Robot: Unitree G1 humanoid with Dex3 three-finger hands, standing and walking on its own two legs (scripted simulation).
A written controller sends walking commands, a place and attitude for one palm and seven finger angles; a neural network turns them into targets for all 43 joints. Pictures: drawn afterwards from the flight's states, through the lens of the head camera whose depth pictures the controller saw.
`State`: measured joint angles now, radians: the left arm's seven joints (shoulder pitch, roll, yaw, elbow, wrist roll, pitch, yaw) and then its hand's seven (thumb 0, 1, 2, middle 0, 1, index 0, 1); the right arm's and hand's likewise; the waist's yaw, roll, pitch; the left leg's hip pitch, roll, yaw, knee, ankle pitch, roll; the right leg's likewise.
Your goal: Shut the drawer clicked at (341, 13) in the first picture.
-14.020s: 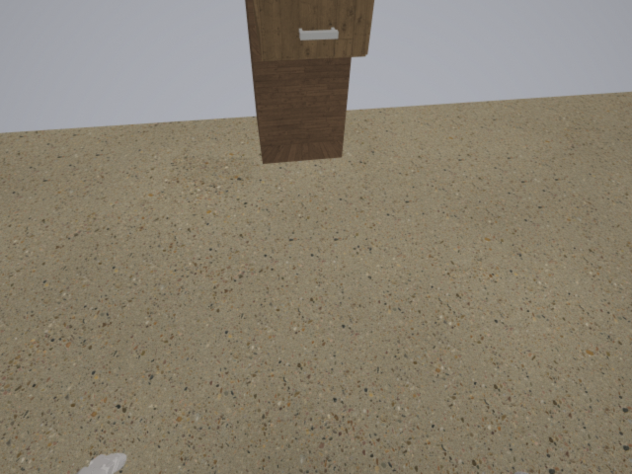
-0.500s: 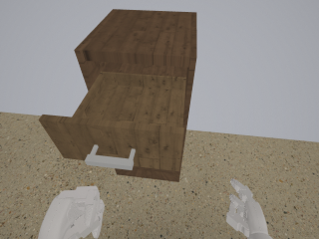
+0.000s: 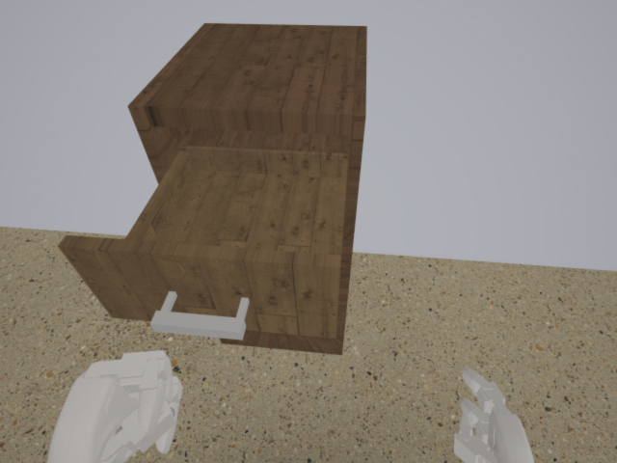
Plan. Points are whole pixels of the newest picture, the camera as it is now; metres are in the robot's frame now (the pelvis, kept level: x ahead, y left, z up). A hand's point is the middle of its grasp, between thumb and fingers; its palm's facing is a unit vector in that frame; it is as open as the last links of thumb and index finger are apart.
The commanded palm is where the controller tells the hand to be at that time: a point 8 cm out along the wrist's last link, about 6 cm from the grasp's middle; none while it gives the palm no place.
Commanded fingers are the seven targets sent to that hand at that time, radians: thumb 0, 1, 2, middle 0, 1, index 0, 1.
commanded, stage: raise the hand and make a fist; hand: left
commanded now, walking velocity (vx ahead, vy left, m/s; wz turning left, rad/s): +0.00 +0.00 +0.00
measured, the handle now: (203, 313) +0.31 +0.17 +0.03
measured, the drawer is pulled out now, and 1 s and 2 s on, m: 0.29 0.29 0.29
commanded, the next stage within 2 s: bring the fist close to the handle in 0.02 s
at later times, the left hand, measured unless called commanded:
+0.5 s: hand (191, 413) +0.16 +0.13 +0.08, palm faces -0.06 -1.00 -0.05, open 3.3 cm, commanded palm +0.14 +0.20 +0.09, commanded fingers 0.00 0.90 0.90 -1.40 -1.60 -1.40 -1.60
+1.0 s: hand (208, 390) +0.21 +0.14 +0.03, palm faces -0.06 -1.00 -0.03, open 3.3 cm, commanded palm +0.19 +0.19 +0.04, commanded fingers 0.00 0.90 0.90 -1.40 -1.60 -1.40 -1.60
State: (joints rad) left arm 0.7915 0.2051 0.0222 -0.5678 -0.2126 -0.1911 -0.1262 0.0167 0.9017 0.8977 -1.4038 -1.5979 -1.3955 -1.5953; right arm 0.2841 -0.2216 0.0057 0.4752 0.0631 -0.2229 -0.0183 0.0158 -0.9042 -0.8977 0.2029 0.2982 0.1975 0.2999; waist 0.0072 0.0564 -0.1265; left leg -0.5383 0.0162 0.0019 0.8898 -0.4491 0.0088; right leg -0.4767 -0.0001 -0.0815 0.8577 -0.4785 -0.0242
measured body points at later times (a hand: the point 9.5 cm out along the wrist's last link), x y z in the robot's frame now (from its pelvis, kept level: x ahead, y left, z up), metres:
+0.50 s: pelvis +0.00 -0.02 +0.00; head +0.02 -0.03 +0.45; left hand +0.16 +0.19 +0.09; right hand +0.19 -0.25 -0.07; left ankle +0.00 +0.11 -0.70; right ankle -0.02 -0.10 -0.70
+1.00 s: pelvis -0.01 +0.00 -0.03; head +0.04 +0.00 +0.42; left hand +0.20 +0.19 +0.04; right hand +0.17 -0.23 -0.10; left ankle +0.00 +0.11 -0.70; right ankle -0.02 -0.10 -0.70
